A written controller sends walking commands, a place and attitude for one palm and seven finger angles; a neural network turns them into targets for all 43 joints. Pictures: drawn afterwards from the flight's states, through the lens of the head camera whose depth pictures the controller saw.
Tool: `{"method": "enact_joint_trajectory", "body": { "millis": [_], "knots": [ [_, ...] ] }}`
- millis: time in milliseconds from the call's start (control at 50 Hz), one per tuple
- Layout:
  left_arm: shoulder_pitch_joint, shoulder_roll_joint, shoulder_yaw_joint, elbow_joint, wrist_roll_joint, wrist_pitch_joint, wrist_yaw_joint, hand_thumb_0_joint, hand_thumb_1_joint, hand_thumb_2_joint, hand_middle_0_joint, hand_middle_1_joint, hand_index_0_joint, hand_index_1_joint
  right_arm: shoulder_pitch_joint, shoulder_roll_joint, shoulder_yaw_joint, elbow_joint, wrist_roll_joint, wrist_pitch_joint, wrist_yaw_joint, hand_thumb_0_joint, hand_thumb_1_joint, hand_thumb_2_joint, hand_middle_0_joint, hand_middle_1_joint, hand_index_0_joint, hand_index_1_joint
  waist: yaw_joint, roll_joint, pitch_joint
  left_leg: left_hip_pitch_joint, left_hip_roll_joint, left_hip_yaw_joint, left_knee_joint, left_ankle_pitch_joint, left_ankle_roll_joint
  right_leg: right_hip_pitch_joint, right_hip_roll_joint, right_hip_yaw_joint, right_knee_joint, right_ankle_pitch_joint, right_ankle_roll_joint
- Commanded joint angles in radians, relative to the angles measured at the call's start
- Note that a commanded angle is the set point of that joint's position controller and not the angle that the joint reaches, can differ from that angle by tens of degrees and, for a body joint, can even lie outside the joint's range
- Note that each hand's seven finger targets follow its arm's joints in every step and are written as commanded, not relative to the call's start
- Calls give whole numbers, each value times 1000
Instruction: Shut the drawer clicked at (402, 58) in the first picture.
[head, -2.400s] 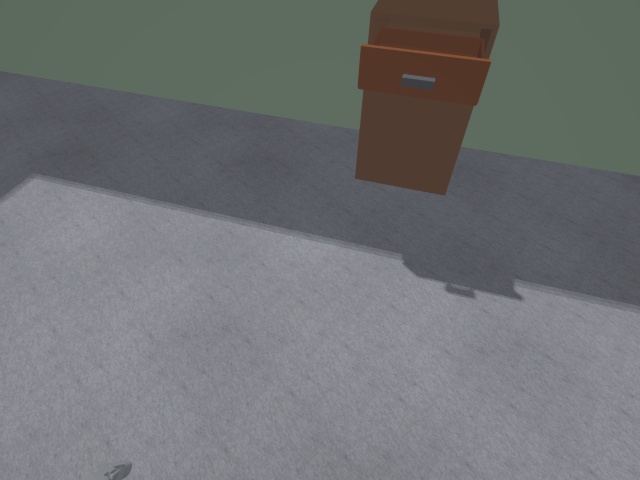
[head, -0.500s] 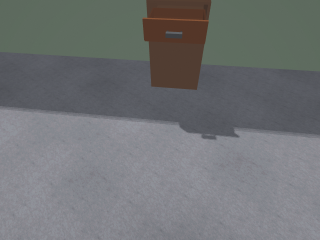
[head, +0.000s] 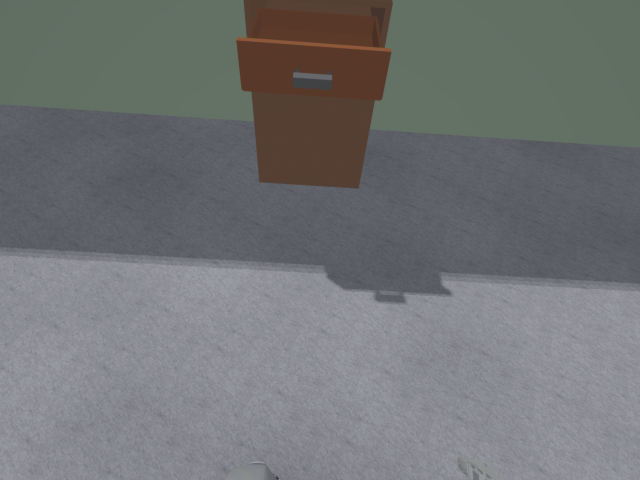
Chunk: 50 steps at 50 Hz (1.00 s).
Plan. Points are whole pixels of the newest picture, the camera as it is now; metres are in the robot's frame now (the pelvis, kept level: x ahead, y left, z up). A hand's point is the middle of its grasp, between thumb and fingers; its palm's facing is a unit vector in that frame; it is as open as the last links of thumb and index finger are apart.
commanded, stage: walk to a spot facing it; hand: left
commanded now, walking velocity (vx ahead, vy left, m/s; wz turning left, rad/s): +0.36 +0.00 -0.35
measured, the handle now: (312, 77) +1.07 +0.15 -0.07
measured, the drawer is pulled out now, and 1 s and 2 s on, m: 0.28 0.28 0.28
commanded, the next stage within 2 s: turn to face it in 0.86 s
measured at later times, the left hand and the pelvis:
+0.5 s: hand (263, 328) +0.37 +0.14 -0.15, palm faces -0.28 -0.94 -0.17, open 7.4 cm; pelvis +0.21 +0.00 +0.01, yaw -14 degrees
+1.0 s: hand (285, 297) +0.44 +0.11 -0.17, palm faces -0.20 -0.97 -0.16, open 7.3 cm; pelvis +0.42 -0.06 +0.01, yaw -18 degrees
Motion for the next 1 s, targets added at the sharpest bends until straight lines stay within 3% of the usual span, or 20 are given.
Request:
{"method": "enact_joint_trajectory", "body": {
  "millis": [0,20,60,120,160,280,380,440,480,500,520,540,560,620,680,800,900,940,960,980],
  "knots": [
    [40,90,29,-77,-19,-16,-8,0,900,900,-200,-300,-200,-300,451,-316,-71,59,-9,-22,-43,0,-900,-900,200,300,200,300,-183,318,-286,725,445,-611,-280,61,187,-591,20,-48,827,-99,-20],
    [-27,108,32,-85,-11,-11,-5,0,900,900,-200,-300,-200,-300,367,-259,-61,53,-6,-19,-45,0,-900,-900,200,300,200,300,-161,210,-154,581,432,-554,-333,-48,194,-633,-52,-11,903,-45,-29],
    [-114,85,38,-89,1,3,-22,0,900,900,-200,-300,-200,-300,247,-139,-27,33,-6,-35,-46,0,-900,-900,200,300,200,300,-107,127,18,347,342,-350,-357,13,140,-649,-126,-27,906,110,-12],
    [-70,38,34,-74,8,45,-35,0,900,900,-200,-300,-200,-300,228,-82,-10,51,-3,-52,-51,0,-900,-900,200,300,200,300,-43,125,44,210,257,-109,-376,102,91,-569,-143,-53,837,197,7],
    [-71,32,40,-81,11,65,-39,0,900,900,-200,-300,-200,-300,229,-75,-15,52,1,-56,-54,0,-900,-900,200,300,200,300,-27,136,43,213,238,-42,-410,73,92,-612,-153,-59,813,264,19],
    [-251,42,37,-152,12,73,-55,0,900,900,-200,-300,-200,-300,313,-101,-18,85,2,-59,-56,0,-900,-900,200,300,200,300,-57,104,92,367,239,36,-424,173,118,-762,-178,-110,593,364,38],
    [-414,37,22,-201,5,61,-59,0,900,900,-200,-300,-200,-300,405,-126,-23,125,-8,-46,-53,0,-900,-900,200,300,200,300,-122,115,129,459,259,100,-381,315,122,-684,-146,-196,299,314,9],
    [-399,48,24,-199,4,51,-56,0,900,900,-200,-300,-200,-300,416,-146,-24,135,-10,-38,-54,0,-900,-900,200,300,200,300,-105,120,99,505,272,149,-285,563,113,-583,-95,-238,226,247,-32],
    [-249,81,35,-158,7,38,-49,0,900,900,-200,-300,-200,-300,388,-168,-29,130,-5,-33,-52,0,-900,-900,200,300,200,300,-36,119,-1,494,268,179,-76,787,92,-372,-42,-264,176,212,-66],
    [-97,109,46,-112,12,27,-45,0,900,900,-200,-300,-200,-300,355,-182,-28,119,0,-32,-49,0,-900,-900,200,300,200,300,42,98,-91,434,228,219,121,753,56,-165,-16,-281,105,281,-79],
    [21,208,74,-78,17,13,-35,0,900,900,-200,-300,-200,-300,375,-145,-23,103,12,-30,-36,0,-900,-900,200,300,200,300,87,-54,-199,172,163,234,417,421,14,130,-189,-67,65,281,-141],
    [105,312,97,-63,1,10,-21,0,900,900,-200,-300,-200,-300,388,-83,-12,65,21,-37,-36,0,-900,-900,200,300,200,300,80,-244,-324,-119,-23,151,754,-379,-41,332,-471,454,-45,457,-277],
    [72,326,99,-65,-20,16,-12,0,900,900,-200,-300,-200,-300,289,-107,-19,44,23,-33,-42,0,-900,-900,200,300,200,300,80,-118,-280,-189,6,-12,855,-393,-8,283,-480,465,-119,471,-305],
    [-141,186,53,-104,-18,9,-4,0,900,900,-200,-300,-200,-300,240,-71,-19,61,2,-10,-37,0,-900,-900,200,300,200,300,-30,25,-20,-125,111,-69,759,-167,-6,-176,-373,201,-204,302,-196],
    [-188,131,32,-91,-4,-7,0,0,900,900,-200,-300,-200,-300,344,-28,-20,96,-9,23,-32,0,-900,-900,200,300,200,300,-112,-39,24,-24,107,-51,610,-114,-19,-359,-289,32,-253,290,-152],
    [-128,132,34,-65,-3,-14,-6,0,900,900,-200,-300,-200,-300,195,-27,-18,33,-7,22,-13,0,-900,-900,200,300,200,300,-77,-74,46,-54,99,-19,288,-32,-36,-319,-262,13,-279,216,-169],
    [-60,148,33,-36,-1,-10,-5,0,900,900,-200,-300,-200,-300,75,-42,-13,-8,-5,-2,-8,0,-900,-900,200,300,200,300,-33,-65,49,-5,52,10,80,-69,-18,-192,-292,41,-206,348,-164],
    [-53,145,31,-24,-6,-5,-4,0,900,900,-200,-300,-200,-300,95,-52,-12,10,-5,-8,-14,0,-900,-900,200,300,200,300,-48,-38,46,93,18,45,-9,-47,-11,-189,-267,18,-144,445,-140],
    [-59,142,29,-22,-10,-3,-3,0,900,900,-200,-300,-200,-300,153,-63,-12,32,-6,-10,-20,0,-900,-900,200,300,200,300,-78,-21,22,189,-3,59,-72,-2,-3,-194,-237,-34,-58,537,-114],
    [-54,120,25,-22,-11,0,-2,0,900,900,-200,-300,-200,-300,262,-104,-19,67,-7,-17,-27,0,-900,-900,200,300,200,300,-116,68,-36,349,28,-2,-126,113,22,-238,-190,-98,122,566,-72]
  ]
}}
